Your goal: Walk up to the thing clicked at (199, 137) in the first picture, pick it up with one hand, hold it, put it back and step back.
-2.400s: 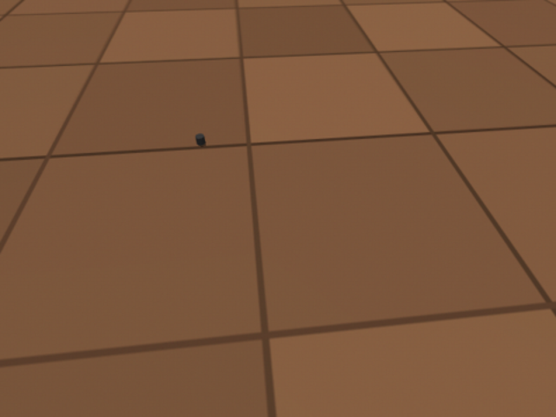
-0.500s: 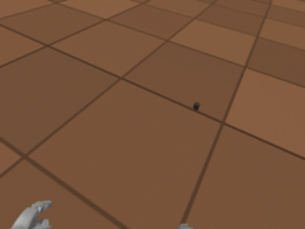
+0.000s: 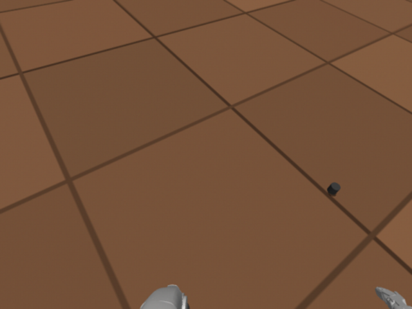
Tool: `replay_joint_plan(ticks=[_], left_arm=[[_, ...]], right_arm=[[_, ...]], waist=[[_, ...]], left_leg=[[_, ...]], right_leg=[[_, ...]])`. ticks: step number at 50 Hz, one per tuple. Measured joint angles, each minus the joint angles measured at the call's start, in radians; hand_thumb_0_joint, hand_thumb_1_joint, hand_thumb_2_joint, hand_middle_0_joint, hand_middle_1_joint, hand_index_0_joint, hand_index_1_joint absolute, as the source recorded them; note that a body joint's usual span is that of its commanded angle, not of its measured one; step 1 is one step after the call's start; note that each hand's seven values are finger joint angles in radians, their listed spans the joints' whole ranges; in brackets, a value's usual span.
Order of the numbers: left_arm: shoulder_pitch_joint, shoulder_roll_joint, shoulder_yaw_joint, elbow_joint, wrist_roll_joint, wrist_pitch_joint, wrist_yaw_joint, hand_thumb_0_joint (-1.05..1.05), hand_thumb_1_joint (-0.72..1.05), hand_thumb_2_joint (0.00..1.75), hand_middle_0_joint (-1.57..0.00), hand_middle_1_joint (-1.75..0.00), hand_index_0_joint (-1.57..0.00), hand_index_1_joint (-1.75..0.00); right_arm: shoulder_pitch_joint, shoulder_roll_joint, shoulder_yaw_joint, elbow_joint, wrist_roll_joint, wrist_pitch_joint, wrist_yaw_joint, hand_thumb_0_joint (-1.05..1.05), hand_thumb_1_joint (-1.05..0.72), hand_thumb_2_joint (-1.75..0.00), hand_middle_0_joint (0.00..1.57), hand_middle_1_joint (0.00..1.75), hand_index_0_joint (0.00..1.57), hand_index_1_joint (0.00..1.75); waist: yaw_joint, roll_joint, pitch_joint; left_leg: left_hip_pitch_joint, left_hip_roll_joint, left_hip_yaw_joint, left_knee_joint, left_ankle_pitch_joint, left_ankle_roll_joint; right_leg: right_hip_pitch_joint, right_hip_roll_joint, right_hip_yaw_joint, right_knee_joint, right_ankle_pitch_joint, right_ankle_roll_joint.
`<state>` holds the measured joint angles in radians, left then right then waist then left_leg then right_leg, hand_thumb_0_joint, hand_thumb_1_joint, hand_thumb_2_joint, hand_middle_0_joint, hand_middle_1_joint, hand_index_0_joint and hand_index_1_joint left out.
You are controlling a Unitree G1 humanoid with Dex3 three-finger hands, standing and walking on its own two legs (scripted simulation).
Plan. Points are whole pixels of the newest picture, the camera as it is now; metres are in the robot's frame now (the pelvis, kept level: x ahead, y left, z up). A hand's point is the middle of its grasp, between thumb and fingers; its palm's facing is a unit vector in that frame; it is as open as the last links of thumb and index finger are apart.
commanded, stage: walk up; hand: left
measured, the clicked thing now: (333, 188) +0.89 -0.65 -0.71
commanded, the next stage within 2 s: none
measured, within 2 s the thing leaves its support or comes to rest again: neither
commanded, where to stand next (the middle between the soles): +0.77 -1.08 m, yaw +44 degrees
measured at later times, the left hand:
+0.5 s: hand (205, 251) +0.26 +0.04 -0.11, palm faces +0.22 -0.91 -0.36, open 7.4 cm
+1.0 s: hand (281, 233) +0.34 -0.15 -0.15, palm faces +0.35 -0.85 -0.39, open 7.4 cm
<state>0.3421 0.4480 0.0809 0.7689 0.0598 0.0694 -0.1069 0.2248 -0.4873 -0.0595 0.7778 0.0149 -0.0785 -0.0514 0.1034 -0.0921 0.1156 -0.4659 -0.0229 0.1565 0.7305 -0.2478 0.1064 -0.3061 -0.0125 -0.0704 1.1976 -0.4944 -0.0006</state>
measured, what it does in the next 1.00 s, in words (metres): steps to the right, turning left: right foot, then left foot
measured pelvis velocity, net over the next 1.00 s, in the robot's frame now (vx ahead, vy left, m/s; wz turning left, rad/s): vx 0.37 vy -0.48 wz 0.47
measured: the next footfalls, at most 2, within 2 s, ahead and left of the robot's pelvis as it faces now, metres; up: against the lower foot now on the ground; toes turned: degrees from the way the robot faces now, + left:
right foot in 0.34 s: +0.30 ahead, -0.35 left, +0.00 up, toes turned +9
left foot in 0.68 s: +0.37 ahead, -0.19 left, +0.00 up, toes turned +27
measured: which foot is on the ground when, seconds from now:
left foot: down 0.00-0.34, up 0.36-0.66, down 0.68-1.00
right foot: up 0.00-0.32, down 0.34-0.68, up 0.70-0.98, down 1.00-1.00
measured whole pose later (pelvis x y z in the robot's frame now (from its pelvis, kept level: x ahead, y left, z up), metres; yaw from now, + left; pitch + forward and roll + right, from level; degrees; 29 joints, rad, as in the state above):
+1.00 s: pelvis +0.37 -0.48 -0.03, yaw +27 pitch +0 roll +0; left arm 0.24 0.53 0.12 0.68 0.06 0.09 -0.11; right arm 0.38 -0.50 -0.03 0.87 -0.05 -0.09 -0.09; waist -0.02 -0.08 0.04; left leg -0.58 0.17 -0.16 0.90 -0.38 0.05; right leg -0.51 -0.10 0.06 0.95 -0.46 0.02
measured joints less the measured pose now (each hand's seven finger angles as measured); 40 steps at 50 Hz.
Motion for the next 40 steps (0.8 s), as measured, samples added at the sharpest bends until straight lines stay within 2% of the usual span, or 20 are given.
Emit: replay_joint_plan(ticks=[1,3,7,10,13,16,17,18,19,21,23,27,30,33,34,35,37,38,40], left_arm=[[-0.005,-0.001,-0.009,0.007,0.001,0.005,-0.003,0.01,0.9,0.89,-0.2,-0.3,-0.2,-0.3],[-0.021,0.003,-0.018,0.01,0.0,0.004,-0.01,0.01,0.9,0.89,-0.2,-0.3,-0.2,-0.3],[-0.074,0.015,-0.008,-0.013,-0.002,0.0,-0.03,0.01,0.9,0.89,-0.2,-0.3,-0.21,-0.3],[-0.116,0.029,0.007,-0.034,-0.002,0.006,-0.041,0.01,0.9,0.89,-0.2,-0.3,-0.21,-0.3],[-0.146,0.05,0.027,-0.047,0.0,0.011,-0.042,0.01,0.9,0.89,-0.2,-0.3,-0.21,-0.3],[-0.171,0.069,0.046,-0.057,-0.002,0.008,-0.036,0.01,0.9,0.89,-0.2,-0.3,-0.21,-0.3],[-0.18,0.066,0.051,-0.063,-0.003,-0.001,-0.031,0.01,0.9,0.89,-0.2,-0.3,-0.2,-0.3],[-0.19,0.051,0.052,-0.068,0.002,-0.016,-0.023,0.01,0.9,0.89,-0.2,-0.3,-0.2,-0.3],[-0.196,0.037,0.046,-0.072,0.004,-0.029,-0.014,0.01,0.91,0.89,-0.2,-0.3,-0.2,-0.3],[-0.196,0.006,0.027,-0.068,-0.009,-0.038,0.0,0.01,0.91,0.89,-0.2,-0.3,-0.2,-0.3],[-0.181,-0.025,0.01,-0.056,-0.015,-0.037,0.008,0.0,0.9,0.89,-0.2,-0.3,-0.21,-0.3],[-0.141,-0.04,0.004,-0.043,-0.013,-0.033,0.018,0.0,0.9,0.89,-0.2,-0.3,-0.21,-0.3],[-0.108,-0.025,0.016,-0.052,-0.006,-0.026,0.024,0.01,0.9,0.89,-0.2,-0.3,-0.21,-0.3],[-0.076,-0.002,0.024,-0.065,0.0,-0.006,0.027,0.01,0.9,0.89,-0.2,-0.3,-0.21,-0.3],[-0.061,0.001,0.024,-0.072,0.001,-0.001,0.028,0.01,0.9,0.89,-0.2,-0.3,-0.21,-0.3],[-0.055,0.001,0.025,-0.073,0.003,0.005,0.03,0.01,0.9,0.89,-0.2,-0.3,-0.21,-0.3],[-0.059,-0.002,0.022,-0.071,0.01,0.023,0.033,0.01,0.9,0.89,-0.2,-0.3,-0.2,-0.3],[-0.06,-0.002,0.016,-0.067,0.012,0.03,0.031,0.01,0.9,0.89,-0.2,-0.3,-0.2,-0.3],[-0.067,0.002,0.008,-0.061,0.011,0.037,0.022,0.01,0.9,0.89,-0.2,-0.3,-0.2,-0.3]], right_arm=[[0.005,0.011,0.005,0.0,0.008,0.0,-0.01,0.0,-0.9,-0.9,0.2,0.3,0.21,0.3],[0.03,0.035,0.022,0.008,0.009,-0.007,-0.022,0.0,-0.9,-0.9,0.2,0.3,0.21,0.3],[0.115,0.058,0.054,0.039,-0.014,-0.026,-0.01,0.01,-0.9,-0.9,0.2,0.3,0.21,0.3],[0.168,0.059,0.06,0.063,-0.034,-0.029,0.004,0.01,-0.9,-0.9,0.21,0.3,0.21,0.3],[0.205,0.048,0.051,0.079,-0.045,-0.028,0.008,0.01,-0.89,-0.9,0.21,0.3,0.22,0.3],[0.231,0.021,0.037,0.09,-0.047,-0.02,-0.001,0.01,-0.89,-0.9,0.21,0.31,0.22,0.3],[0.234,0.004,0.031,0.097,-0.047,-0.012,-0.007,0.01,-0.89,-0.9,0.21,0.31,0.22,0.3],[0.225,-0.015,0.023,0.112,-0.045,0.001,-0.018,0.01,-0.89,-0.9,0.21,0.31,0.22,0.3],[0.209,-0.025,0.016,0.131,-0.042,0.018,-0.033,0.01,-0.89,-0.9,0.21,0.3,0.22,0.3],[0.165,-0.028,0.007,0.164,-0.035,0.038,-0.056,0.01,-0.9,-0.9,0.21,0.3,0.21,0.3],[0.13,-0.03,0.006,0.175,-0.025,0.031,-0.056,0.01,-0.9,-0.9,0.2,0.3,0.21,0.3],[0.105,-0.009,0.019,0.154,-0.023,-0.006,-0.039,0.01,-0.9,-0.9,0.2,0.3,0.21,0.3],[0.101,0.021,0.03,0.133,-0.022,-0.015,-0.033,0.01,-0.9,-0.9,0.2,0.3,0.21,0.3],[0.117,0.046,0.04,0.102,-0.017,-0.026,-0.033,0.01,-0.9,-0.9,0.2,0.3,0.21,0.3],[0.133,0.042,0.041,0.084,-0.018,-0.034,-0.035,0.01,-0.9,-0.9,0.2,0.3,0.21,0.3],[0.14,0.039,0.036,0.069,-0.025,-0.037,-0.041,0.0,-0.9,-0.9,0.2,0.3,0.21,0.3],[0.136,0.037,0.037,0.049,-0.018,-0.026,-0.056,0.0,-0.9,-0.9,0.2,0.3,0.21,0.3],[0.128,0.036,0.038,0.047,-0.014,-0.019,-0.062,0.0,-0.9,-0.9,0.2,0.3,0.21,0.3],[0.118,0.039,0.038,0.05,-0.013,-0.013,-0.073,0.0,-0.9,-0.9,0.21,0.3,0.22,0.3]], waist=[[-0.013,-0.014,0.002],[-0.034,-0.041,0.002],[-0.063,-0.064,-0.018],[-0.087,-0.06,-0.035],[-0.114,-0.054,-0.057],[-0.136,-0.034,-0.076],[-0.135,-0.013,-0.075],[-0.131,0.022,-0.064],[-0.127,0.039,-0.055],[-0.123,0.051,-0.044],[-0.114,0.068,-0.042],[-0.078,0.071,-0.042],[-0.044,0.049,-0.034],[-0.021,0.015,-0.031],[-0.018,0.015,-0.038],[-0.03,0.007,-0.04],[-0.051,-0.016,-0.023],[-0.062,-0.022,-0.018],[-0.078,-0.031,-0.014]], left_leg=[[0.017,-0.002,-0.007,0.0,-0.012,-0.01],[0.057,-0.002,-0.03,-0.024,-0.019,-0.039],[0.103,0.024,-0.109,-0.044,-0.05,-0.078],[0.109,0.057,-0.179,-0.029,-0.091,-0.093],[0.105,0.097,-0.244,-0.01,-0.138,-0.102],[0.094,0.146,-0.312,0.022,-0.186,-0.116],[0.081,0.169,-0.34,0.058,-0.207,-0.103],[0.05,0.187,-0.371,0.144,-0.212,-0.078],[0.007,0.175,-0.371,0.258,-0.241,-0.067],[-0.073,0.133,-0.294,0.445,-0.251,-0.057],[-0.122,0.104,-0.203,0.496,-0.206,-0.053],[-0.142,0.061,-0.074,0.361,-0.155,-0.052],[-0.115,0.036,-0.026,0.21,-0.1,-0.042],[-0.039,0.017,0.0,0.038,0.017,-0.015],[0.0,0.016,-0.008,-0.023,0.031,-0.003],[-0.001,0.011,-0.024,-0.011,-0.013,-0.015],[-0.023,0.009,-0.039,0.055,-0.045,-0.033],[-0.023,0.016,-0.048,0.068,-0.051,-0.039],[-0.016,0.037,-0.07,0.072,-0.054,-0.05]], right_leg=[[-0.062,-0.003,0.041,0.084,0.035,0.008],[-0.166,-0.038,0.092,0.136,0.08,0.015],[-0.288,-0.125,0.156,-0.006,0.113,0.022],[-0.316,-0.155,0.181,-0.142,0.131,0.022],[-0.313,-0.154,0.177,-0.235,0.132,0.017],[-0.266,-0.124,0.144,-0.335,0.118,0.003],[-0.244,-0.103,0.123,-0.368,0.168,0.02],[-0.242,-0.08,0.09,-0.337,0.167,0.038],[-0.24,-0.073,0.066,-0.306,0.141,0.042],[-0.205,-0.078,0.03,-0.312,0.114,0.029],[-0.146,-0.071,-0.006,-0.378,0.122,0.006],[-0.045,-0.039,-0.07,-0.495,0.136,-0.056],[0.006,-0.009,-0.111,-0.526,0.117,-0.087],[0.027,0.011,-0.145,-0.485,0.058,-0.115],[0.011,0.019,-0.153,-0.429,0.029,-0.114],[-0.027,0.021,-0.136,-0.339,0.011,-0.088],[-0.131,0.035,-0.036,-0.099,-0.026,-0.02],[-0.179,0.038,0.005,0.002,-0.029,0.0],[-0.254,0.013,0.063,0.11,-0.006,0.015]])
